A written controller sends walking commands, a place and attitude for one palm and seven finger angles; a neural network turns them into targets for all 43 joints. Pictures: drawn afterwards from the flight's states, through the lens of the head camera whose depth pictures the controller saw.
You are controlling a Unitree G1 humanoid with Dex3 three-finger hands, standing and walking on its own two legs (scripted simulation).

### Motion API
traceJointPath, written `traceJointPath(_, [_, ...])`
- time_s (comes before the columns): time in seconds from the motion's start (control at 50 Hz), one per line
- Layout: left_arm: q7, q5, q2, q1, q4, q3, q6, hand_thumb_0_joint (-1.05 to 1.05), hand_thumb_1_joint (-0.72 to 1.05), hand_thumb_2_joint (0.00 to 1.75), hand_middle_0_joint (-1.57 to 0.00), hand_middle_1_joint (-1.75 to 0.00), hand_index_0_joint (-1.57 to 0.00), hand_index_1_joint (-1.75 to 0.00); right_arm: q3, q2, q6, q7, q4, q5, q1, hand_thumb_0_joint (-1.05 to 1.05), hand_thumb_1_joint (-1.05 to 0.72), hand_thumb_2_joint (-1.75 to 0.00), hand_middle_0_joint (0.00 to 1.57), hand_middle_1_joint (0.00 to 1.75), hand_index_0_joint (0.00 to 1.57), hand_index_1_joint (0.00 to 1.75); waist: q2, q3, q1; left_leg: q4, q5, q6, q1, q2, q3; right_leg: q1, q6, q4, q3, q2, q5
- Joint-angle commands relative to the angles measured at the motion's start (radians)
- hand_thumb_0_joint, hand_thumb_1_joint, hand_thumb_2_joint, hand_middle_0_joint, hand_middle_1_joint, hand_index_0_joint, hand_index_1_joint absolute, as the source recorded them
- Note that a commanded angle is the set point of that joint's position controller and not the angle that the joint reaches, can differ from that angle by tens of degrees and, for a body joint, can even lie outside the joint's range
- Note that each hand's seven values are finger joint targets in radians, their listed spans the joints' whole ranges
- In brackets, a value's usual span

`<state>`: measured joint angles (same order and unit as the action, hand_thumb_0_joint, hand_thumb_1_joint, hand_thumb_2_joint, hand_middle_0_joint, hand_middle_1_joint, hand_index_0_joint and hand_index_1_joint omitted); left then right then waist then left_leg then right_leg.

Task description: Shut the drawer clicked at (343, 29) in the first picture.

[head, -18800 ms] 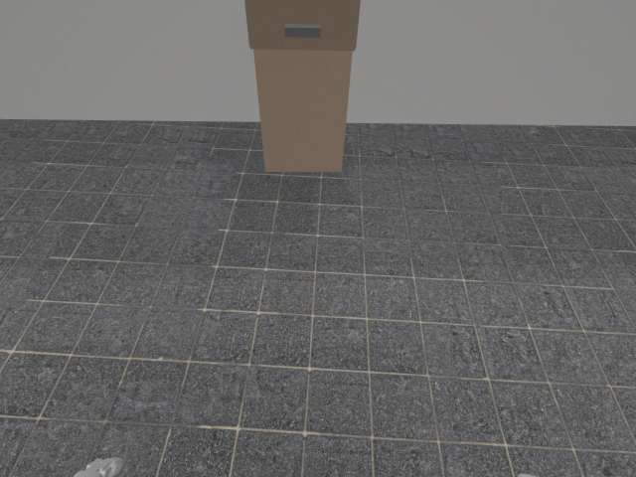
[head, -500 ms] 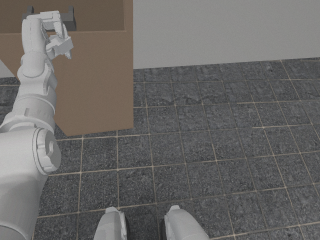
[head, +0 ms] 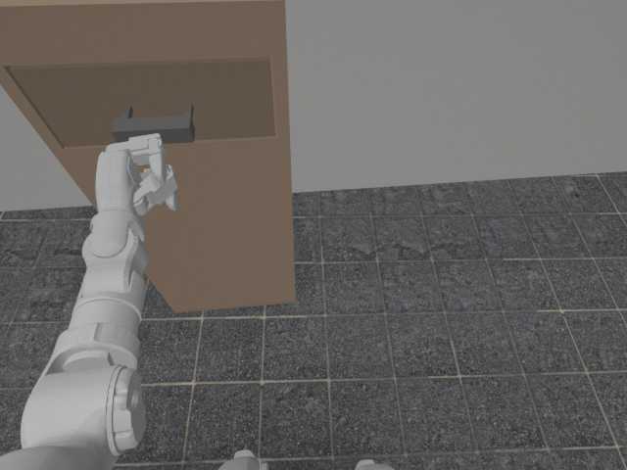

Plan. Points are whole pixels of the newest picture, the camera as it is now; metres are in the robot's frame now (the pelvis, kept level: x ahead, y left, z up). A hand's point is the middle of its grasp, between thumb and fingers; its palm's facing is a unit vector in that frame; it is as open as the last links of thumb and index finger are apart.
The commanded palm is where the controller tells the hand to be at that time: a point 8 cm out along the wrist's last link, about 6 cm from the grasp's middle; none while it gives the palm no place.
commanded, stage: draw the hand back to the body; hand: left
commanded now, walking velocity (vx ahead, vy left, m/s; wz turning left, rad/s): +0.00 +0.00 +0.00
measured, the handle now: (156, 120) +0.59 +0.20 +0.08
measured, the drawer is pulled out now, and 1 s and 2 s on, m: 0.00 0.00 0.00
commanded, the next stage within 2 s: step back with the hand held close in 1.22 s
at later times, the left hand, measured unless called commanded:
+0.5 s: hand (91, 276) +0.30 +0.20 +0.14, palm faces +0.20 -0.96 -0.22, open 3.2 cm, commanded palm +0.26 +0.25 +0.16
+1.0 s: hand out of the picture +0.18 +0.23 +0.20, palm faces +0.39 -0.84 -0.37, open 3.2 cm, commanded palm +0.12 +0.28 +0.22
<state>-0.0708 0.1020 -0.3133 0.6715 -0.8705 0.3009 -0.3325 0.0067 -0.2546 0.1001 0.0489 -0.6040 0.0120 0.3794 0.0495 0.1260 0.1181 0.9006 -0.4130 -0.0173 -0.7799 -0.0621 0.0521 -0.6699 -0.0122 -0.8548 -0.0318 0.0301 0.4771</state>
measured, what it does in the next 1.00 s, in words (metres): rises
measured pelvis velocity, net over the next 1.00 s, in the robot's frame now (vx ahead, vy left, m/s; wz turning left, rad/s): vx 0.00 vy -0.01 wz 0.03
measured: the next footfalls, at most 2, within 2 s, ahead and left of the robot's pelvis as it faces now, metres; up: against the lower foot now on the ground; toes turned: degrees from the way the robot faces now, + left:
none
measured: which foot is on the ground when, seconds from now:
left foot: down 0.00-1.00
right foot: down 0.00-1.00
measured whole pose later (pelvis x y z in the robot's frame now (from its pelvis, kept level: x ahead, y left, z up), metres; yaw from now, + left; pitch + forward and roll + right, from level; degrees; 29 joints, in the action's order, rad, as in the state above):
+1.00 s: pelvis +0.00 -0.01 +0.05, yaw +2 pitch -5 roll +0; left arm 0.08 0.08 -0.32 -0.48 0.39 0.25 -0.09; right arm -0.02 -0.23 -0.03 -0.05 -0.61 0.01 0.19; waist 0.08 -0.01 -0.05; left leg 0.42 -0.22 -0.01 -0.12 -0.01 0.05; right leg -0.01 -0.01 -0.38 -0.04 0.00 0.29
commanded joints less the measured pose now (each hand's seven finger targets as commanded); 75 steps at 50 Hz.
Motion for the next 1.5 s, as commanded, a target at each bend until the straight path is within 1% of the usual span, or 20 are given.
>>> traceJointPath(0.0, [-0.02,0.062,-0.209,0.23,0.37,0.028,-0.022,0.0,0.9,0.9,-1.4,-1.6,-1.4,-1.6,0.049,-0.151,-0.032,-0.029,0.113,0.021,0.066,0.0,-0.9,-0.9,0.2,0.3,0.2,0.3,-0.031,0.408,-0.03,-0.095,0.515,-0.03,0.404,0.056,-0.029,0.243,0.005,0.124,0.011,0.03,-0.688])
traceJointPath(0.22, [-0.104,0.142,-0.123,-0.072,0.655,-0.061,0.08,0.0,0.9,0.9,-1.4,-1.6,-1.4,-1.6,0.032,-0.135,-0.099,-0.069,0.152,0.051,-0.101,0.0,-0.9,-0.9,0.2,0.3,0.2,0.3,-0.002,0.251,-0.06,-0.2,0.431,-0.033,0.509,0.065,-0.033,0.304,0.006,0.226,0.001,0.009,-0.622])
traceJointPath(0.28, [-0.113,0.163,-0.14,-0.13,0.698,-0.043,0.118,0.0,0.9,0.9,-1.4,-1.6,-1.4,-1.6,0.022,-0.138,-0.118,-0.08,0.167,0.054,-0.145,0.0,-0.9,-0.9,0.2,0.3,0.2,0.3,-0.054,0.177,-0.067,-0.229,0.357,-0.036,0.496,0.069,-0.037,0.31,0.01,0.262,0.004,0.006,-0.561])
traceJointPath(0.32, [-0.119,0.171,-0.16,-0.168,0.769,-0.015,0.129,0.0,0.9,0.9,-1.4,-1.6,-1.4,-1.6,0.019,-0.133,-0.133,-0.086,0.18,0.053,-0.176,0.0,-0.9,-0.9,0.2,0.3,0.2,0.3,-0.046,0.207,-0.087,-0.249,0.358,-0.036,0.52,0.071,-0.035,0.346,0.01,0.271,0.009,0.0,-0.563])
traceJointPath(0.34, [-0.016,0.056,-0.228,-0.208,0.874,-0.046,0.131,0.0,0.9,0.9,-1.4,-1.6,-1.4,-1.6,0.018,-0.112,-0.123,-0.1,0.189,0.05,-0.243,0.0,-0.9,-0.9,0.2,0.3,0.2,0.3,-0.041,0.176,-0.122,-0.301,0.347,-0.028,0.578,0.07,-0.025,0.365,0.006,0.337,0.048,-0.032,-0.552])
traceJointPath(0.36, [0.035,0.045,-0.161,-0.287,0.896,-0.078,0.147,0.0,0.9,0.9,-1.4,-1.6,-1.4,-1.6,0.013,-0.103,-0.125,-0.107,0.195,0.044,-0.251,0.0,-0.9,-0.9,0.2,0.3,0.2,0.3,-0.022,0.149,-0.111,-0.329,0.334,-0.026,0.594,0.065,-0.024,0.383,0.005,0.353,0.038,-0.034,-0.52])
traceJointPath(0.4, [0.093,0.018,-0.168,-0.334,0.93,-0.08,0.176,0.0,0.9,0.9,-1.4,-1.6,-1.4,-1.6,0.006,-0.106,-0.119,-0.119,0.183,0.042,-0.271,0.0,-0.9,-0.9,0.2,0.3,0.2,0.3,-0.062,0.1,-0.113,-0.363,0.329,-0.031,0.615,0.062,-0.022,0.404,0.009,0.394,0.038,-0.032,-0.512])
traceJointPath(0.56, [0.164,-0.013,-0.139,-0.521,1.132,-0.085,0.205,0.0,0.9,0.9,-1.4,-1.6,-1.4,-1.6,-0.008,-0.088,-0.137,-0.126,0.173,0.021,-0.325,0.0,-0.9,-0.9,0.2,0.3,0.2,0.3,0.014,0.034,-0.13,-0.475,0.374,-0.025,0.746,0.055,-0.025,0.493,-0.005,0.477,0.02,-0.028,-0.47])
traceJointPath(0.6, [0.168,-0.015,-0.159,-0.583,1.161,-0.059,0.206,0.0,0.9,0.9,-1.4,-1.6,-1.4,-1.6,-0.01,-0.091,-0.142,-0.124,0.171,0.015,-0.331,0.0,-0.9,-0.9,0.2,0.3,0.2,0.3,-0.032,0.015,-0.138,-0.491,0.376,-0.028,0.756,0.059,-0.026,0.502,-0.003,0.505,0.022,-0.024,-0.471])
traceJointPath(0.68, [0.168,-0.015,-0.148,-0.714,1.235,-0.049,0.206,0.0,0.9,0.9,-1.4,-1.6,-1.4,-1.6,-0.007,-0.087,-0.153,-0.119,0.168,0.009,-0.343,0.0,-0.9,-0.9,0.2,0.3,0.2,0.3,-0.015,-0.025,-0.15,-0.513,0.387,-0.024,0.769,0.055,-0.024,0.521,-0.005,0.527,0.018,-0.023,-0.458])
traceJointPath(0.78, [0.171,-0.013,-0.169,-0.874,1.333,0.011,0.198,0.0,0.9,0.9,-1.4,-1.6,-1.4,-1.6,-0.003,-0.083,-0.164,-0.116,0.172,-0.001,-0.347,0.0,-0.9,-0.9,0.2,0.3,0.2,0.3,-0.048,-0.043,-0.167,-0.523,0.41,-0.023,0.768,0.054,-0.029,0.544,-0.004,0.539,0.01,-0.022,-0.471])
traceJointPath(0.86, [0.174,-0.014,-0.166,-0.964,1.447,0.033,0.18,0.0,0.9,0.9,-1.4,-1.6,-1.4,-1.6,0.0,-0.074,-0.181,-0.113,0.175,-0.003,-0.345,0.0,-0.9,-0.9,0.2,0.3,0.2,0.3,0.013,-0.036,-0.168,-0.52,0.412,-0.02,0.777,0.054,-0.029,0.55,-0.006,0.535,0.011,-0.028,-0.466])
traceJointPath(1.02, [0.182,-0.013,-0.192,-1.161,1.563,0.105,0.159,0.0,0.9,0.9,-1.4,-1.6,-1.4,-1.6,0.01,-0.073,-0.22,-0.121,0.175,-0.002,-0.338,0.0,-0.9,-0.9,0.2,0.3,0.2,0.3,0.001,-0.08,-0.182,-0.516,0.374,-0.017,0.753,0.05,-0.033,0.531,-0.004,0.555,0.012,-0.023,-0.421])
traceJointPath(1.08, [0.182,-0.018,-0.156,-1.144,1.509,0.071,0.165,0.0,0.9,0.9,-1.4,-1.6,-1.4,-1.6,0.014,-0.078,-0.227,-0.126,0.157,-0.003,-0.329,0.0,-0.9,-0.9,0.2,0.3,0.2,0.3,-0.054,-0.142,-0.169,-0.519,0.337,-0.022,0.744,0.05,-0.031,0.485,0.001,0.579,0.011,-0.019,-0.376])
traceJointPath(1.3, [0.194,-0.022,-0.164,-1.105,1.536,0.076,0.161,0.0,0.9,0.9,-1.4,-1.6,-1.4,-1.6,0.003,-0.069,-0.248,-0.138,0.151,-0.01,-0.337,0.0,-0.9,-0.9,0.2,0.3,0.2,0.3,0.011,-0.124,-0.183,-0.53,0.323,-0.017,0.749,0.052,-0.043,0.519,-0.007,0.573,0.019,-0.027,-0.354])
traceJointPath(1.32, [0.195,-0.022,-0.175,-1.105,1.534,0.088,0.163,0.0,0.9,0.9,-1.4,-1.6,-1.4,-1.6,0.003,-0.071,-0.249,-0.138,0.152,-0.011,-0.337,0.0,-0.9,-0.9,0.2,0.3,0.2,0.3,0.006,-0.128,-0.187,-0.533,0.323,-0.015,0.741,0.052,-0.048,0.522,-0.008,0.572,0.017,-0.026,-0.353])
traceJointPath(1.34, [0.198,-0.032,-0.316,-0.989,1.638,0.229,0.12,0.0,0.9,0.9,-1.4,-1.6,-1.4,-1.6,0.011,-0.098,-0.217,-0.125,0.186,-0.01,-0.331,0.0,-0.9,-0.9,0.2,0.3,0.2,0.3,0.004,-0.2,-0.145,-0.495,0.283,-0.039,0.662,0.035,-0.06,0.433,0.001,0.625,0.107,-0.072,-0.392])
traceJointPath(1.36, [0.188,-0.031,-0.237,-1.112,1.531,0.18,0.118,0.0,0.9,0.9,-1.4,-1.6,-1.4,-1.6,0.012,-0.08,-0.197,-0.123,0.163,-0.014,-0.321,0.0,-0.9,-0.9,0.2,0.3,0.2,0.3,-0.039,-0.181,-0.14,-0.477,0.302,-0.037,0.66,0.034,-0.068,0.441,-0.001,0.616,0.094,-0.092,-0.409])
traceJointPath(1.4, [0.176,-0.037,-0.184,-1.195,1.515,0.133,0.112,0.0,0.9,0.9,-1.4,-1.6,-1.4,-1.6,0.02,-0.083,-0.171,-0.116,0.178,-0.016,-0.316,0.0,-0.9,-0.9,0.2,0.3,0.2,0.3,-0.011,-0.153,-0.134,-0.485,0.36,-0.033,0.667,0.026,-0.062,0.447,0.005,0.588,0.069,-0.09,-0.446])
traceJointPath(1.48, [0.173,-0.033,-0.194,-1.279,1.547,0.143,0.113,0.0,0.9,0.9,-1.4,-1.6,-1.4,-1.6,0.037,-0.088,-0.13,-0.116,0.207,-0.014,-0.313,0.0,-0.9,-0.9,0.2,0.3,0.2,0.3,-0.01,-0.038,-0.135,-0.483,0.542,-0.035,0.698,0.009,-0.058,0.485,0.025,0.522,0.038,-0.075,-0.549])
